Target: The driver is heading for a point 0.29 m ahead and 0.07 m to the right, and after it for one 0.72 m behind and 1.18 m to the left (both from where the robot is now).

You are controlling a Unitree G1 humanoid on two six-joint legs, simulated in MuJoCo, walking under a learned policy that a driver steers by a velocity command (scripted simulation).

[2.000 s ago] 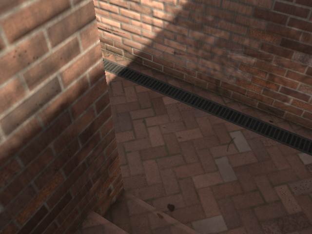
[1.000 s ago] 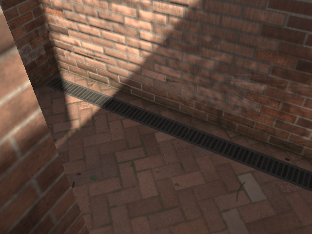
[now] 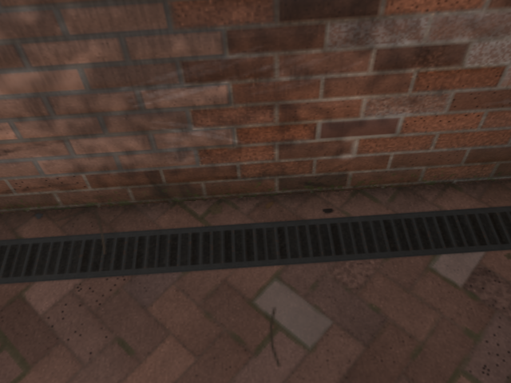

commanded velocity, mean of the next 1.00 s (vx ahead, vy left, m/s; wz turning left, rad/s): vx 0.17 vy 0.00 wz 0.20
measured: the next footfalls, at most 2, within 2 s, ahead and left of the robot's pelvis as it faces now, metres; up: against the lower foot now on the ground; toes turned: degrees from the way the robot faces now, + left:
left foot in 0.12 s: +0.26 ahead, +0.12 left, +0.00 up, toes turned -6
right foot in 0.50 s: +0.30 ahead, -0.11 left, +0.00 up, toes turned +6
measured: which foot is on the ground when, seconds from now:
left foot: up 0.00-0.10, down 0.12-0.50, up 0.52-0.94, down 0.96-1.00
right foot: down 0.00-0.14, up 0.16-0.48, down 0.50-0.96, up 0.98-1.00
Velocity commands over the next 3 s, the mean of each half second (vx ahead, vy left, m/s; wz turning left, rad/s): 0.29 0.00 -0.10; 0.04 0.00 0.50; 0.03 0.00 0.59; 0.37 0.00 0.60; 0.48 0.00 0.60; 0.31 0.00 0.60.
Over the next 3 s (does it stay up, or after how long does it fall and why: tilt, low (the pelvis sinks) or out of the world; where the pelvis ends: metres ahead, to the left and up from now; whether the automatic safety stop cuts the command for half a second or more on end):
stays up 0.42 0.65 -0.01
